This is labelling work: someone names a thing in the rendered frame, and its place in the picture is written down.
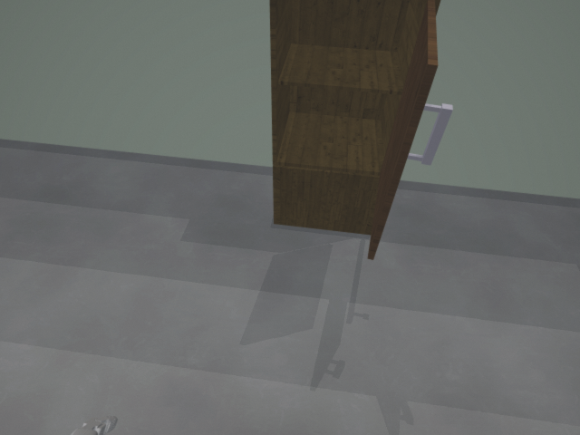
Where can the handle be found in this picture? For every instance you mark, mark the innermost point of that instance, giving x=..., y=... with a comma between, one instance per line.
x=445, y=110

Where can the cupboard door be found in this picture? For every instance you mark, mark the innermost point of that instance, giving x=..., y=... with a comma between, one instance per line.
x=423, y=66

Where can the robot left hand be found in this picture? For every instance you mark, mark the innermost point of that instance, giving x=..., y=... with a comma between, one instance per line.
x=97, y=426

